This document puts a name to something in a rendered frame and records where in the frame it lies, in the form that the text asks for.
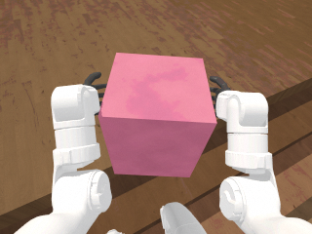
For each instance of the carton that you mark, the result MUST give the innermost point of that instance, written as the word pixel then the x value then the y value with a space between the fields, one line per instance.
pixel 157 114

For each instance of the robot right forearm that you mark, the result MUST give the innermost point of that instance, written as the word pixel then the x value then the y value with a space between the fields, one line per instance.
pixel 246 117

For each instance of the left robot hand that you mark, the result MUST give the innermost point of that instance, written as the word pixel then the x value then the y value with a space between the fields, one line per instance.
pixel 88 82

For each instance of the right robot hand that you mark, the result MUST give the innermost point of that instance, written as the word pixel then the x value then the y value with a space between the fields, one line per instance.
pixel 217 91

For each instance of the robot left forearm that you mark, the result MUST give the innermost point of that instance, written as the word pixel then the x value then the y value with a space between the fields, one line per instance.
pixel 73 110

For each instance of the right robot upper arm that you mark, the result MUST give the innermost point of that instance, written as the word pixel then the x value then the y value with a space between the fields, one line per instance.
pixel 252 202

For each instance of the robot right thigh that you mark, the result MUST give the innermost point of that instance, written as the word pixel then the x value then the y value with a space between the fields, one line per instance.
pixel 180 220

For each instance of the left robot upper arm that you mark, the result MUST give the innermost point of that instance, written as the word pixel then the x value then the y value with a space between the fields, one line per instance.
pixel 78 198

